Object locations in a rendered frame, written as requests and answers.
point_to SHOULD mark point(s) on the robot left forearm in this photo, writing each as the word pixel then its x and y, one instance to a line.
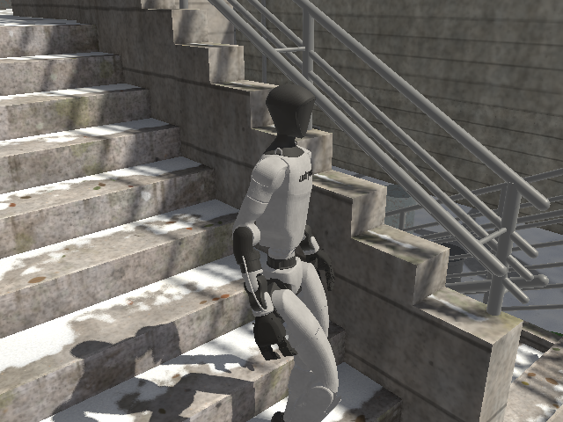
pixel 308 244

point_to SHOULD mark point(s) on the left robot upper arm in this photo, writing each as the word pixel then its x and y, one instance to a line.
pixel 307 151

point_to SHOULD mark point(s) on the right robot hand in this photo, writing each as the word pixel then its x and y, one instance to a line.
pixel 269 330

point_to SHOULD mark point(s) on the left robot thigh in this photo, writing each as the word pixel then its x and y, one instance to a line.
pixel 313 296

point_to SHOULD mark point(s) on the right robot upper arm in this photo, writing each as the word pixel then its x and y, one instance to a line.
pixel 267 176

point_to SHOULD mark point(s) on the robot thigh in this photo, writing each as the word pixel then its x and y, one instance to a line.
pixel 306 336
pixel 313 296

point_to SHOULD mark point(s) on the left robot hand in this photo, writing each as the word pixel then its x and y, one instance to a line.
pixel 321 261

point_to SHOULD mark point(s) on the robot right forearm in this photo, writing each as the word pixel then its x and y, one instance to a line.
pixel 242 246

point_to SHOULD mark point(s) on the right robot thigh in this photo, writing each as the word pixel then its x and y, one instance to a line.
pixel 306 336

